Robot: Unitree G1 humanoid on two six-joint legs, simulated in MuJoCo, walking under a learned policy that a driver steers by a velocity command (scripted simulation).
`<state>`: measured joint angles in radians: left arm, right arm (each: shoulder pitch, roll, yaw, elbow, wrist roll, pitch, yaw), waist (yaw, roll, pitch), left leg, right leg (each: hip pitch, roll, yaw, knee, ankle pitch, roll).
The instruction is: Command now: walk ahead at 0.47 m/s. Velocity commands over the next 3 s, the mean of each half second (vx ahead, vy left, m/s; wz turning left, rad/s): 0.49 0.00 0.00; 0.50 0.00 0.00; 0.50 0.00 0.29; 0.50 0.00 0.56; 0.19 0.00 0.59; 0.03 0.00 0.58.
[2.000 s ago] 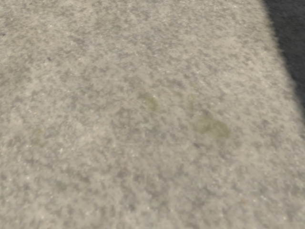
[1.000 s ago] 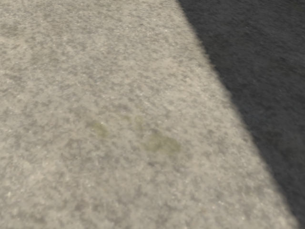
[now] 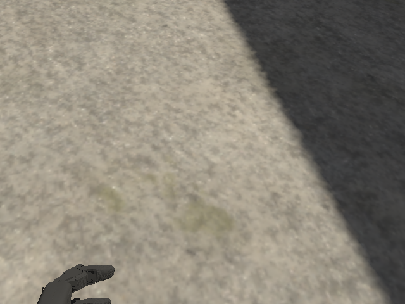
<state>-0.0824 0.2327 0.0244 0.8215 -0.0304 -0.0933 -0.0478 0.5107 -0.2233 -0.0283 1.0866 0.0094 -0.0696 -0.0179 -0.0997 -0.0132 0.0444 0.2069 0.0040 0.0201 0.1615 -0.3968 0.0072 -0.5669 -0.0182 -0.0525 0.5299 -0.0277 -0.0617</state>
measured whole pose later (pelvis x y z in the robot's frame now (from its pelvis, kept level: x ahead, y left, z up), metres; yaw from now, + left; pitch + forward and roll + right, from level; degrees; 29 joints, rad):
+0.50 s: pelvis +0.29 +0.00 +0.01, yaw +0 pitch +2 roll -3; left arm 0.37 0.26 0.05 1.02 -0.02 -0.08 0.00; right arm 0.03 -0.24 -0.04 0.85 0.02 -0.09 0.02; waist 0.08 0.04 0.02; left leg -0.61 0.09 -0.01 0.55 0.04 0.02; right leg 0.06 0.06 -0.05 0.20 -0.29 -0.03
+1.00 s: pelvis +0.57 +0.03 +0.02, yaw +0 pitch +2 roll +2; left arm 0.04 0.25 0.05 0.89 -0.01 -0.08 -0.01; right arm 0.37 -0.24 -0.06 0.98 0.01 -0.09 0.00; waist -0.07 -0.04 0.01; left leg 0.03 -0.06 0.06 0.18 -0.24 0.05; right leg -0.64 -0.11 0.02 0.59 0.07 -0.01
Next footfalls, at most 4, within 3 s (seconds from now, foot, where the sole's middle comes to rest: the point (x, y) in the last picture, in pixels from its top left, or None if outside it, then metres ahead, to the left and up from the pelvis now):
0.04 right None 0.21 -0.11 -0.76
0.56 left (152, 286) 0.52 0.13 -0.76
1.12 right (215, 197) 0.83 -0.11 -0.76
1.68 left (143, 146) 1.09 0.15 -0.76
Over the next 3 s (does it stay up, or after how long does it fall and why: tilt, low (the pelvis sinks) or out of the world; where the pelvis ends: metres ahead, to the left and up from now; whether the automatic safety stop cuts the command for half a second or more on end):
stays up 1.28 0.16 0.01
